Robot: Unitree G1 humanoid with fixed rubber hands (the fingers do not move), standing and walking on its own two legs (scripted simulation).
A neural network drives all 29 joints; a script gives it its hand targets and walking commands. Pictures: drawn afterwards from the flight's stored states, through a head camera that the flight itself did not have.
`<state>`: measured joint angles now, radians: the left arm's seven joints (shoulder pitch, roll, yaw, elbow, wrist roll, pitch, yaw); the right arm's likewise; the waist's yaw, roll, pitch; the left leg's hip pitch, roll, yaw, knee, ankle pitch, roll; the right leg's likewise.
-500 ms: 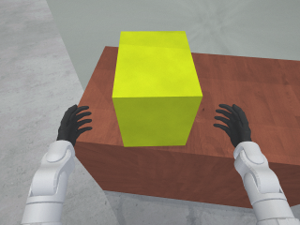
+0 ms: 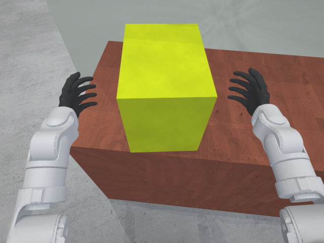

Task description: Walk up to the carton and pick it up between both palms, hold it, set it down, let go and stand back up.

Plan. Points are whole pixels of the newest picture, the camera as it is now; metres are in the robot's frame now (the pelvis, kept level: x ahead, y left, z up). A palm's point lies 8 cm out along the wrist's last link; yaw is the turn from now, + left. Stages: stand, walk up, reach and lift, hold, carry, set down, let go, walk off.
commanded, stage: reach and lift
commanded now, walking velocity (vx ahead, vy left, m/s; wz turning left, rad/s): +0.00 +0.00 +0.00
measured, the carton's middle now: (163, 90) +0.51 +0.02 +0.04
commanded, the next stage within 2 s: none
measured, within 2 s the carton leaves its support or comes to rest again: neither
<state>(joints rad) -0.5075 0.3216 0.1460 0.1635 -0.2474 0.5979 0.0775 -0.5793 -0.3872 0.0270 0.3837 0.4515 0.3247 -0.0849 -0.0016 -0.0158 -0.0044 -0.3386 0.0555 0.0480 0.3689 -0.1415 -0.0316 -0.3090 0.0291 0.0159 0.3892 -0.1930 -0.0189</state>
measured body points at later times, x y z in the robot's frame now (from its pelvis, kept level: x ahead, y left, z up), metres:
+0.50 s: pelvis -0.01 +0.00 +0.00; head +0.05 +0.00 +0.44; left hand +0.44 +0.23 +0.16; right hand +0.47 -0.20 +0.17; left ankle +0.02 +0.14 -0.74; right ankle +0.00 -0.11 -0.74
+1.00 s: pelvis +0.00 +0.00 -0.01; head +0.07 +0.02 +0.44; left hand +0.47 +0.23 +0.12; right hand +0.49 -0.18 +0.14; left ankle +0.02 +0.14 -0.74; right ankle +0.00 -0.11 -0.74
